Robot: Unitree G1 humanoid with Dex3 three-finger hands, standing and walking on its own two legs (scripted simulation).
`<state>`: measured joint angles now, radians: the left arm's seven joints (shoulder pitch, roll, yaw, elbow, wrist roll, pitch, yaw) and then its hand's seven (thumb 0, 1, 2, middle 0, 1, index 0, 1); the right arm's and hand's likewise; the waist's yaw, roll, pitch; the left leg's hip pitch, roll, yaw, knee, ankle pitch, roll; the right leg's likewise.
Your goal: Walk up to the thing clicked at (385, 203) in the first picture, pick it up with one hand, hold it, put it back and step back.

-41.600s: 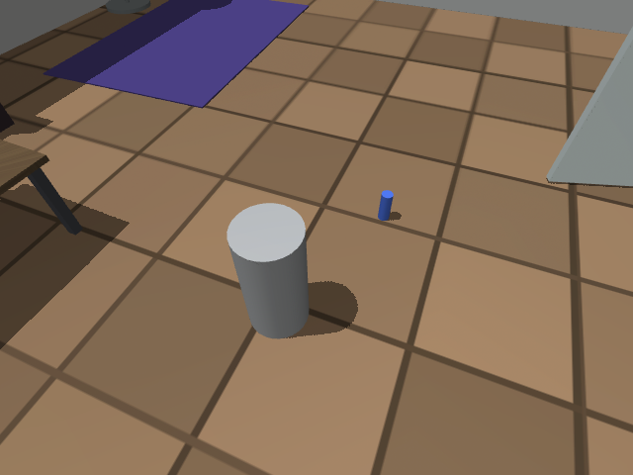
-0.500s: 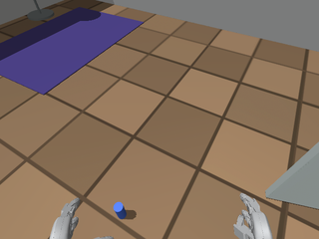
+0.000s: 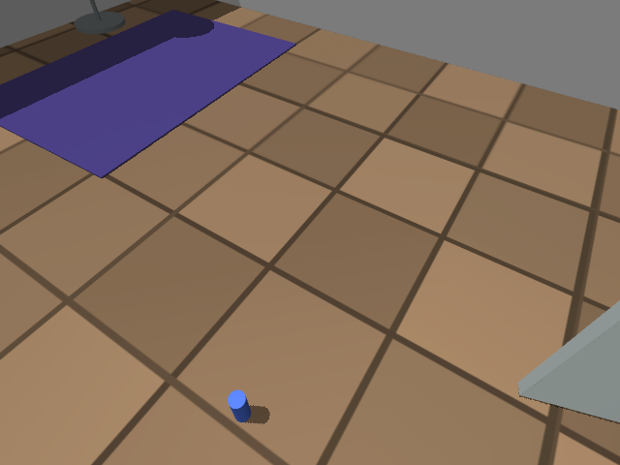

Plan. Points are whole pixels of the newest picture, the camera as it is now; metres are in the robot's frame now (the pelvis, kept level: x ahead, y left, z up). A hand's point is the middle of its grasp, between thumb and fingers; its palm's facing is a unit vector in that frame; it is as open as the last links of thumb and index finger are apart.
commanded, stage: stand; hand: left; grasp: from the side
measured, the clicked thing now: (239, 406) +0.39 +0.21 -0.69
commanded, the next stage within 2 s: step back in 1.76 s
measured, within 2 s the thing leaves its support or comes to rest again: neither
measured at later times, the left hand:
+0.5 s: hand out of the picture +0.04 +0.25 -0.13, palm faces +0.01 -0.93 -0.36, open 7.4 cm
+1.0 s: hand out of the picture +0.06 +0.24 -0.13, palm faces +0.00 -0.94 -0.35, open 7.4 cm
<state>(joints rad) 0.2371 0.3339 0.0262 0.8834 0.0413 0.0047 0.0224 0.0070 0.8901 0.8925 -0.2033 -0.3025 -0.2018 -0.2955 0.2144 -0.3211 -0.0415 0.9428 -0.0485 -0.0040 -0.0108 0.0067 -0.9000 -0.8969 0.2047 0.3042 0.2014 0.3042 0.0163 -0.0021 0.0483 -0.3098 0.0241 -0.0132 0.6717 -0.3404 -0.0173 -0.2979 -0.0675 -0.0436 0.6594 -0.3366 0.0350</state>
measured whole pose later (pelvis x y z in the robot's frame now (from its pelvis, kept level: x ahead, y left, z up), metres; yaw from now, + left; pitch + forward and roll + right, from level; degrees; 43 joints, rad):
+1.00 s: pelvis +0.00 -0.01 +0.03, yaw +0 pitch -3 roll +0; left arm 0.11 0.32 0.01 1.16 0.02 -0.01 0.00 0.00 0.90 0.89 -0.20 -0.30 -0.20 -0.30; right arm 0.13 -0.33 -0.01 1.14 -0.02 0.00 -0.01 0.00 -0.90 -0.90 0.21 0.30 0.20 0.30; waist 0.01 0.02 0.06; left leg -0.12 0.04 -0.02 0.34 -0.17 -0.04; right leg -0.11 -0.05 -0.06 0.34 -0.18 0.02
